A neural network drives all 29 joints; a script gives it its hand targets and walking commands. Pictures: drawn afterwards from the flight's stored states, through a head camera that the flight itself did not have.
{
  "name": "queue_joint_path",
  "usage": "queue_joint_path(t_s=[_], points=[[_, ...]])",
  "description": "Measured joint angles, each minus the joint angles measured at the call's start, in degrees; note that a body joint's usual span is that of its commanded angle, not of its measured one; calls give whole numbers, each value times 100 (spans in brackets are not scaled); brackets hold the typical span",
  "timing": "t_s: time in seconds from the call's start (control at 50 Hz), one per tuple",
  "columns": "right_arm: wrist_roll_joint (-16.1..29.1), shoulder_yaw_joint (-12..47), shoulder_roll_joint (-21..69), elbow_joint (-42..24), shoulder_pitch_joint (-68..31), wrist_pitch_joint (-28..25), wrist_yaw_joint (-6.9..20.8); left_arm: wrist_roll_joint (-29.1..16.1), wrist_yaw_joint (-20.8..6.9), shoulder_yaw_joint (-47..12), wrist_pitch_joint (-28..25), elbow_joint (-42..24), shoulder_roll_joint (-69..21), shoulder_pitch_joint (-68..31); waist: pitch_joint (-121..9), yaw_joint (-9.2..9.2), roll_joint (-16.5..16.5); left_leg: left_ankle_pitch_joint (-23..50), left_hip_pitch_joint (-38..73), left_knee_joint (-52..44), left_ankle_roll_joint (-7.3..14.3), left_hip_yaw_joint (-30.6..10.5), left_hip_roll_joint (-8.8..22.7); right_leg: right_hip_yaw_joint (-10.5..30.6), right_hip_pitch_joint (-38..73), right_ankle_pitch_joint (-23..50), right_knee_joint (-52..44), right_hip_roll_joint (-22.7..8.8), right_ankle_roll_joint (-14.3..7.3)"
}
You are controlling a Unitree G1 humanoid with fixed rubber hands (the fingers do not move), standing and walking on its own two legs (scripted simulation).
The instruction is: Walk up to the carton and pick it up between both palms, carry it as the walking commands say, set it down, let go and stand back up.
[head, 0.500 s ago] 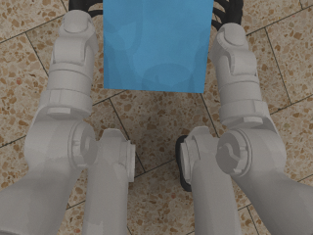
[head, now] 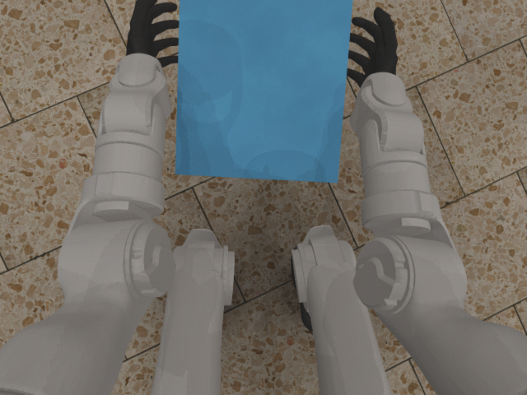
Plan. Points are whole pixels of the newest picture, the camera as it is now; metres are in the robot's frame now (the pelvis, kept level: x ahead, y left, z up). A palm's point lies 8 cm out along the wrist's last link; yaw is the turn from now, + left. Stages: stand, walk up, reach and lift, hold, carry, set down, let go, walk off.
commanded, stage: reach and lift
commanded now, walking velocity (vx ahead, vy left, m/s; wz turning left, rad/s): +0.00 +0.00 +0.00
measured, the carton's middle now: (260, 83) +0.54 +0.01 -0.18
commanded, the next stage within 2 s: none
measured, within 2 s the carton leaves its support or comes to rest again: neither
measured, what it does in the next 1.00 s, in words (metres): rises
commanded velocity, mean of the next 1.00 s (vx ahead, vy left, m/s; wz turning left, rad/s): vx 0.00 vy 0.00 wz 0.00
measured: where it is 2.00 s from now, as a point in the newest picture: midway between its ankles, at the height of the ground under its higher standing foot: (258, 304)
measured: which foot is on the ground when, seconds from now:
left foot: down 0.00-1.00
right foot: down 0.00-1.00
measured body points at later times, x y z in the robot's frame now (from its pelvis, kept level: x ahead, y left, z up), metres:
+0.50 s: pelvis +0.00 +0.00 +0.05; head +0.27 +0.02 +0.41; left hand +0.52 +0.15 -0.02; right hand +0.51 -0.14 -0.02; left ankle +0.11 +0.12 -0.41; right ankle +0.11 -0.13 -0.41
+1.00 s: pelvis +0.02 +0.00 +0.11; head +0.24 +0.02 +0.50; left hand +0.50 +0.15 +0.05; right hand +0.49 -0.14 +0.06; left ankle +0.11 +0.12 -0.41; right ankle +0.11 -0.13 -0.41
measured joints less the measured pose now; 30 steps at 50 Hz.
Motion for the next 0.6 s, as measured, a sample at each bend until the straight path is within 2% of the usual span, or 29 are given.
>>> queue_joint_path(t_s=[0.16, 0.24, 0.44, 0.6], points=[[-69, 16, 183, 14, 228, -11, -294, 90, 389, 14, 30, -68, -228, 281, -235, -27, -4, 30, 274, -278, -12, -44, -39, 11, 281, 19, -278, 0, -12], [-101, 11, 202, 53, 325, -20, -290, 134, 395, 22, 28, -46, -275, 381, -327, -38, 4, 52, 433, -418, -15, -63, -50, 18, 442, 39, -419, 3, -18], [-201, -29, 201, 79, 543, 36, -26, 211, 313, 102, 48, 1, -348, 574, -499, -43, 25, 87, 884, -763, -6, -83, -52, 60, 883, 85, -761, 29, -26], [-285, -31, 300, 50, 789, 62, -93, 267, 307, 130, 65, -10, -456, 813, -639, -34, 44, 95, 1278, -1068, 5, -100, -59, 95, 1271, 95, -1061, 34, -40]])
